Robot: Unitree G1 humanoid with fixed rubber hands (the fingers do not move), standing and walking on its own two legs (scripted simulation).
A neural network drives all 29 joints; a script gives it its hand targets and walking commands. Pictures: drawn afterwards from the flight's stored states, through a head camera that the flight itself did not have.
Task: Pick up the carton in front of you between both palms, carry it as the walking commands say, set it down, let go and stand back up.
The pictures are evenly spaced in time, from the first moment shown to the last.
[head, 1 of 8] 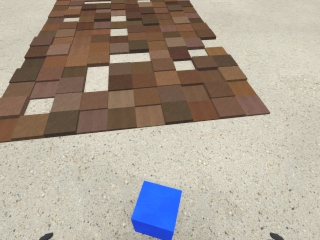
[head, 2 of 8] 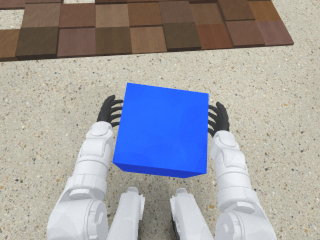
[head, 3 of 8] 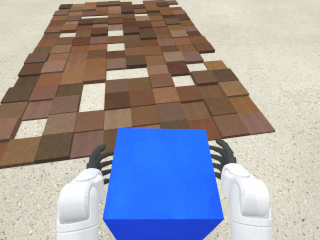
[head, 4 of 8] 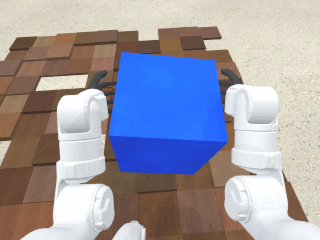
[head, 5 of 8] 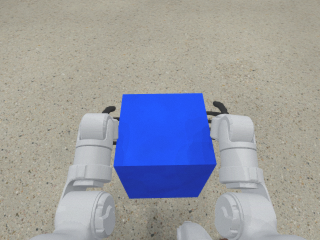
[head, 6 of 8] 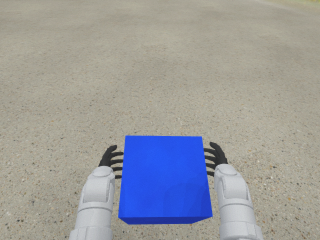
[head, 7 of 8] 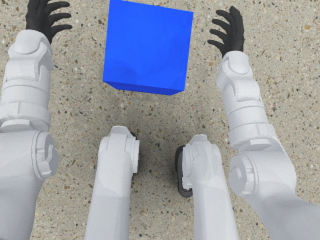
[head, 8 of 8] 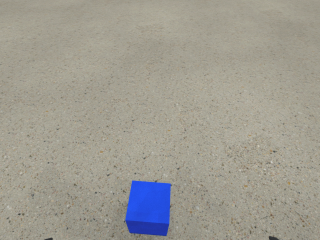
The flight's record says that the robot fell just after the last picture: no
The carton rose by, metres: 0.79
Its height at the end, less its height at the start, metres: +0.00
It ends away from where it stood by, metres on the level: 5.82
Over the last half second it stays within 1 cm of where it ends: yes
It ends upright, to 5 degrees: yes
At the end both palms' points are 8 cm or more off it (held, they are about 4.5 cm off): yes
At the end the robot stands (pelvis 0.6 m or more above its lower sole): yes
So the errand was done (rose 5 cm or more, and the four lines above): yes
